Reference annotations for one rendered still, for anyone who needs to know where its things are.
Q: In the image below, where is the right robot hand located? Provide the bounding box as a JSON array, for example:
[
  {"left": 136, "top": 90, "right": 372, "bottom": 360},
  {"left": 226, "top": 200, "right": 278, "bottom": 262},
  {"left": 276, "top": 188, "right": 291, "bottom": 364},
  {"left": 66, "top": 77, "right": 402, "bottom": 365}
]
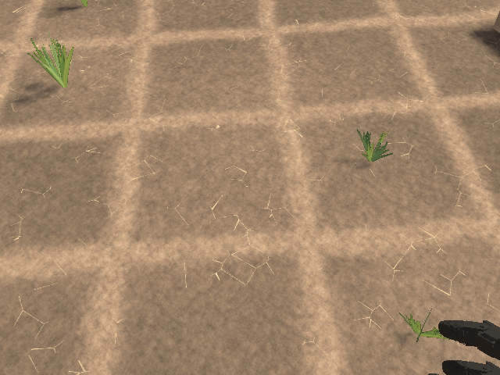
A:
[{"left": 428, "top": 320, "right": 500, "bottom": 375}]

